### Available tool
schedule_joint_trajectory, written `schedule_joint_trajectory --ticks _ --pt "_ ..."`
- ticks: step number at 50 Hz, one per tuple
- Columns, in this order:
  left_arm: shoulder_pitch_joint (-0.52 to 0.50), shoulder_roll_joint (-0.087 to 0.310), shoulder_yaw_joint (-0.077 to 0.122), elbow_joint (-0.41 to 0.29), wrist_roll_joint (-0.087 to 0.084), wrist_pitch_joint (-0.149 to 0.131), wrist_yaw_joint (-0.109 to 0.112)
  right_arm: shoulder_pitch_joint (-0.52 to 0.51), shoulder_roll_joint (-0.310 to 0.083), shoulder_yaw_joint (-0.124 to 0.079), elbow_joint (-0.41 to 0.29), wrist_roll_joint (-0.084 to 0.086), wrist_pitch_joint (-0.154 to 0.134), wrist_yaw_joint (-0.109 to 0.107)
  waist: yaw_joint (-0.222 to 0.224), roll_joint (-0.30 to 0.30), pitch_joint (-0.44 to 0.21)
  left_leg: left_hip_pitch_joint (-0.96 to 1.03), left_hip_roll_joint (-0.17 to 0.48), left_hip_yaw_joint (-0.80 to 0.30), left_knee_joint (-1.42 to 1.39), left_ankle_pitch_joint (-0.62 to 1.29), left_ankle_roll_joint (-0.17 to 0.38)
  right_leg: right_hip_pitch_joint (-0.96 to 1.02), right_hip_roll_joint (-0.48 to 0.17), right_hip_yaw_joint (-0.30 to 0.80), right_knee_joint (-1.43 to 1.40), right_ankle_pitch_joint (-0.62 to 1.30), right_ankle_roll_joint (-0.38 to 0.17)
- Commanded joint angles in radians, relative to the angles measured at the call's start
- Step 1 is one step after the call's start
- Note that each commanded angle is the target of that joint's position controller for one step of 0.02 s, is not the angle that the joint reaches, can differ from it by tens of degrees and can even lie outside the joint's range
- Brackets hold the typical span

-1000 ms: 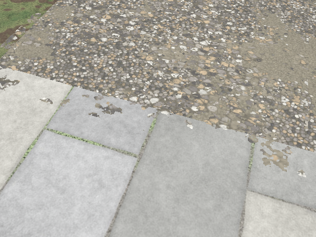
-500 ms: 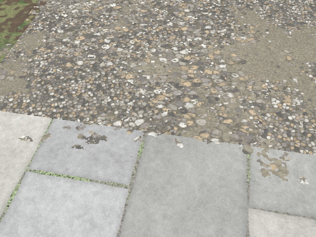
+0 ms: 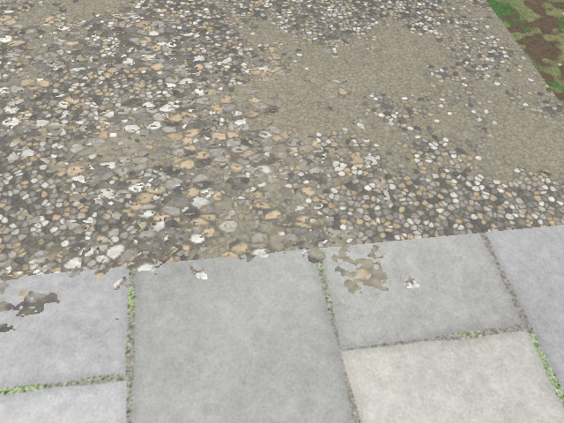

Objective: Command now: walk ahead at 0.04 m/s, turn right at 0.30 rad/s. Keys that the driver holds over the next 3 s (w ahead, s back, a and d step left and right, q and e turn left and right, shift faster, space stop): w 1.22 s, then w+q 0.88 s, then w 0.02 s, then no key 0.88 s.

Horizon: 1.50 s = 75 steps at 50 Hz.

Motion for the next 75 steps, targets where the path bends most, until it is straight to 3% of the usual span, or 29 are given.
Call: schedule_joint_trajectory --ticks 1,4,6,7,8,9,11,13,20,25,27,29,30,31,32,33,34,37,46,52,55,57,58,59,60,61,64,69,75 --pt "-0.022 0.041 -0.006 -0.070 -0.006 -0.013 0.008 0.040 -0.185 -0.051 -0.026 -0.004 -0.008 0.014 -0.025 0.219 -0.106 0.135 0.224 -0.168 -0.056 0.520 0.170 0.021 0.018 -0.078 -0.156 -0.028 -0.027" --pt "-0.014 0.036 -0.017 -0.066 0.003 -0.028 0.008 0.055 -0.200 -0.059 -0.002 -0.006 0.002 0.030 -0.009 0.212 -0.076 0.040 0.217 -0.204 -0.097 0.074 0.158 0.164 0.029 -0.126 -0.381 0.023 -0.080" --pt "0.106 0.030 -0.025 -0.006 0.015 -0.057 0.018 0.039 -0.132 -0.041 0.004 -0.001 0.005 0.032 0.060 0.099 -0.065 -0.194 0.160 -0.147 0.000 -0.149 0.091 0.469 -0.012 -0.054 -0.587 0.120 -0.126" --pt "0.217 0.099 -0.017 0.014 0.032 -0.075 0.027 0.022 -0.033 -0.015 -0.023 -0.008 0.001 0.040 0.101 -0.152 -0.100 -0.367 0.059 -0.020 0.296 -0.318 0.036 0.611 -0.277 0.287 -0.716 -0.109 -0.166" --pt "0.243 0.238 0.021 0.027 0.020 -0.080 0.033 -0.056 -0.091 -0.026 -0.070 -0.014 0.001 0.034 0.126 -0.254 0.034 -0.555 -0.038 0.003 0.409 -0.351 0.018 0.468 -0.436 0.551 -0.794 -0.157 -0.293" --pt "0.205 0.177 0.009 0.029 0.018 -0.086 0.034 -0.098 -0.172 -0.050 -0.068 -0.015 0.000 0.037 0.109 -0.104 0.113 -0.561 0.031 -0.083 0.492 -0.264 0.019 0.411 -0.402 0.486 -0.792 -0.173 -0.318" --pt "0.107 0.096 -0.017 0.010 0.012 -0.105 0.033 -0.025 -0.159 -0.053 -0.018 0.006 -0.018 0.064 0.039 -0.093 0.110 -0.530 0.048 -0.094 0.503 -0.116 0.008 0.400 -0.292 0.329 -0.818 -0.081 -0.263" --pt "0.110 0.073 -0.024 0.019 0.007 -0.130 0.036 -0.002 -0.142 -0.053 0.012 -0.012 -0.022 0.076 0.028 -0.088 0.068 -0.500 0.052 -0.071 0.537 -0.021 -0.011 0.418 -0.237 0.217 -0.817 0.127 -0.249" --pt "0.232 0.068 -0.024 0.095 0.004 -0.157 0.031 -0.166 -0.084 -0.036 -0.038 -0.010 -0.020 0.083 0.066 -0.062 0.085 -0.557 0.059 -0.031 0.409 0.114 -0.061 0.418 -0.224 0.100 -0.811 0.384 -0.269" --pt "0.267 0.101 -0.019 0.135 0.006 -0.167 0.040 -0.239 -0.078 -0.026 -0.079 -0.006 -0.026 0.083 0.065 -0.065 0.093 -0.430 0.027 -0.010 0.221 0.121 -0.008 0.426 -0.264 0.068 -0.768 0.593 -0.248" --pt "0.241 0.114 -0.018 0.141 0.009 -0.168 0.044 -0.182 -0.089 -0.032 -0.069 -0.004 -0.030 0.073 0.025 -0.067 0.066 -0.305 -0.007 0.006 0.172 0.080 0.031 0.428 -0.272 0.047 -0.697 0.779 -0.224" --pt "0.220 0.125 -0.015 0.149 0.011 -0.163 0.043 0.051 -0.121 -0.053 0.006 -0.005 -0.041 0.050 -0.085 -0.034 -0.069 0.003 -0.076 0.031 0.083 0.072 0.071 0.396 -0.223 -0.013 -0.397 1.034 -0.186" --pt "0.229 0.105 -0.024 0.140 0.007 -0.165 0.041 0.221 -0.176 -0.071 0.054 -0.023 -0.053 0.035 -0.146 0.021 -0.180 0.262 0.025 -0.078 0.056 0.000 0.104 0.233 -0.173 -0.047 -0.137 0.842 -0.168" --pt "0.333 -0.021 -0.053 0.106 -0.024 -0.167 0.030 0.323 -0.312 -0.102 0.067 -0.040 -0.057 0.029 -0.112 0.290 -0.335 0.521 0.351 -0.595 -0.058 -0.259 0.217 -0.087 0.001 -0.109 0.269 0.239 -0.115" --pt "0.288 0.063 -0.030 0.120 0.005 -0.168 0.031 0.270 -0.264 -0.089 0.070 -0.003 -0.052 0.040 -0.101 0.206 -0.317 0.427 0.376 -0.832 -0.213 -0.301 0.226 -0.176 0.035 0.038 0.380 -0.035 -0.140" --pt "0.219 0.077 -0.020 0.099 0.007 -0.166 0.027 0.144 -0.217 -0.076 0.058 0.008 -0.051 0.042 -0.042 0.149 -0.148 0.281 0.348 -0.660 -0.206 -0.335 0.207 -0.224 -0.034 0.042 0.413 0.040 -0.156" --pt "0.182 0.067 -0.026 0.094 0.007 -0.171 0.019 0.064 -0.148 -0.058 0.044 0.009 -0.057 0.047 -0.019 0.082 -0.070 0.151 0.304 -0.535 -0.235 -0.244 0.190 -0.206 -0.079 0.025 0.356 0.121 -0.160" --pt "0.215 0.016 -0.035 0.121 0.027 -0.141 0.006 0.032 -0.085 -0.035 0.071 0.010 -0.080 0.045 0.045 0.112 -0.023 -0.009 0.195 -0.305 -0.289 0.013 0.144 -0.095 -0.131 -0.013 0.252 0.187 -0.137" --pt "-0.099 -0.014 -0.045 0.023 0.023 -0.128 -0.007 0.194 -0.089 -0.031 0.171 0.022 -0.100 0.044 -0.001 0.073 0.052 0.090 0.139 -0.139 -0.350 0.270 0.158 -0.293 -0.154 -0.096 -0.090 0.442 -0.064" --pt "-0.242 -0.016 -0.053 -0.029 0.018 -0.138 -0.003 0.275 -0.097 -0.029 0.224 0.010 -0.096 0.027 -0.036 0.085 0.060 0.253 0.179 -0.116 -0.289 0.498 0.150 -0.251 -0.103 -0.131 -0.303 0.451 -0.101" --pt "-0.176 0.005 -0.042 -0.017 0.017 -0.149 0.006 0.243 -0.117 -0.032 0.233 0.002 -0.090 0.017 0.011 0.103 0.021 0.321 0.197 -0.100 -0.161 0.791 0.127 -0.128 -0.050 -0.147 -0.360 0.327 -0.150" --pt "0.087 0.043 -0.018 0.068 0.025 -0.165 0.024 0.217 -0.127 -0.034 0.235 0.002 -0.082 0.018 0.122 0.088 -0.123 0.272 0.155 -0.057 0.150 0.908 0.095 0.191 0.001 -0.164 -0.442 0.321 -0.199" --pt "0.265 0.111 0.003 0.108 0.049 -0.172 0.037 0.216 -0.102 -0.024 0.210 0.012 -0.083 0.020 0.181 0.025 -0.242 0.073 0.115 -0.031 0.426 0.622 0.080 0.462 -0.169 0.016 -0.447 0.247 -0.250" --pt "0.323 0.216 0.033 0.116 0.061 -0.166 0.041 0.345 0.015 -0.001 0.190 0.050 -0.085 0.035 0.121 -0.216 -0.374 -0.323 -0.082 0.006 0.829 -0.114 0.028 0.762 -0.477 0.537 -0.523 0.185 -0.406" --pt "0.254 0.159 0.026 0.112 0.014 -0.153 0.032 0.275 -0.101 -0.031 0.203 0.023 -0.083 0.027 0.123 -0.073 -0.342 -0.427 -0.077 -0.139 0.921 -0.241 0.046 0.699 -0.445 0.631 -0.611 0.148 -0.397" --pt "0.143 0.110 0.012 0.097 0.003 -0.154 0.030 0.182 -0.105 -0.036 0.171 0.021 -0.087 0.029 0.082 -0.043 -0.173 -0.470 -0.018 -0.147 0.901 -0.148 0.053 0.550 -0.407 0.436 -0.626 0.177 -0.361" --pt "0.066 -0.012 -0.021 0.113 0.009 -0.178 0.033 0.161 -0.054 -0.029 0.181 0.001 -0.065 0.041 0.005 -0.012 -0.038 -0.336 0.056 -0.148 0.747 -0.040 0.040 0.263 -0.293 0.147 -0.717 0.367 -0.253" --pt "0.146 0.020 -0.015 0.155 0.006 -0.212 0.035 0.073 -0.026 -0.029 0.154 -0.004 -0.024 0.065 -0.009 -0.019 0.009 -0.417 0.073 -0.127 0.662 0.084 0.013 0.238 -0.268 -0.021 -0.791 0.456 -0.227" --pt "0.204 0.014 -0.023 0.176 0.003 -0.211 0.045 -0.150 0.000 -0.011 0.074 0.002 -0.033 0.077 0.037 -0.023 0.048 -0.448 0.057 -0.037 0.346 0.279 0.004 0.305 -0.235 -0.180 -0.787 0.612 -0.188"
Next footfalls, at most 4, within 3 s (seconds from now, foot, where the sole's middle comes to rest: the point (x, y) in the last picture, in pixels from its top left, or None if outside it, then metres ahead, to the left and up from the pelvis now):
0.12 right None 0.01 -0.11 -0.78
0.60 left None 0.34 0.09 -0.78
1.16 right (312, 349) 0.65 -0.10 -0.78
1.70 left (243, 255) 0.93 0.08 -0.78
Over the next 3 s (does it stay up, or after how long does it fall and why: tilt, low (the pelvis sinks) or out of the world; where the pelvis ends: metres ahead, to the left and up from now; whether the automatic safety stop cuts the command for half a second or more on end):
stays up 1.18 0.10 0.00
